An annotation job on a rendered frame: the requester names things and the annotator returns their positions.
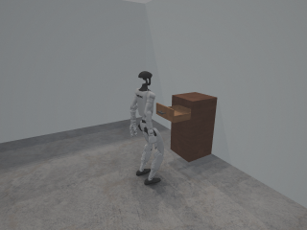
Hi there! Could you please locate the robot right thigh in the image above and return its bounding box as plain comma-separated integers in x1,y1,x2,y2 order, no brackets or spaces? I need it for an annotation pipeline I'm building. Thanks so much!
146,127,164,158

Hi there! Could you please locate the drawer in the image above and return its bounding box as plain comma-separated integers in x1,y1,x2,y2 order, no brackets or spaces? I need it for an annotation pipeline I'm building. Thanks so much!
155,103,191,123

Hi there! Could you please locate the handle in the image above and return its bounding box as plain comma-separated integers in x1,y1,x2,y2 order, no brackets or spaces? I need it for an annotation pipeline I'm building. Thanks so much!
157,110,166,115

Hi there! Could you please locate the right robot hand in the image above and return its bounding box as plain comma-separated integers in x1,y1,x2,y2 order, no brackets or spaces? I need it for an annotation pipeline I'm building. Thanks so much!
148,135,157,151

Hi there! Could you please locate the right robot foot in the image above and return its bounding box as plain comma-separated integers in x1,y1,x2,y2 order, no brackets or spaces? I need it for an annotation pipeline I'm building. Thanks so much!
144,177,161,185

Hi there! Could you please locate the left robot hand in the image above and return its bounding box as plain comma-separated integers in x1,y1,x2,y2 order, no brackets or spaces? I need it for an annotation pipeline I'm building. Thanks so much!
130,124,137,137

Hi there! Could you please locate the robot right forearm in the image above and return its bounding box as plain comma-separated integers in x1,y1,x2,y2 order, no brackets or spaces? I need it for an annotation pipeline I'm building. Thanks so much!
145,111,154,136

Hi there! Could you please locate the left robot upper arm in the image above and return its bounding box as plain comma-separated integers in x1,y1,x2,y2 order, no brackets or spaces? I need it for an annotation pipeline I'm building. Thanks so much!
130,88,139,110

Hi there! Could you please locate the robot left forearm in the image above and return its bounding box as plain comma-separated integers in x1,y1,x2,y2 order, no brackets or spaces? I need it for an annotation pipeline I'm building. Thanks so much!
130,108,136,125

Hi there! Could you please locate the right robot upper arm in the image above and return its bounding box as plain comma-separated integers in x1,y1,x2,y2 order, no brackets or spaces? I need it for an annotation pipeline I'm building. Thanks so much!
144,91,155,117

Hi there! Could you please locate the cabinet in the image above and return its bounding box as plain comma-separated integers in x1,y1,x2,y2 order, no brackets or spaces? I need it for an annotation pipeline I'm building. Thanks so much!
170,92,218,162

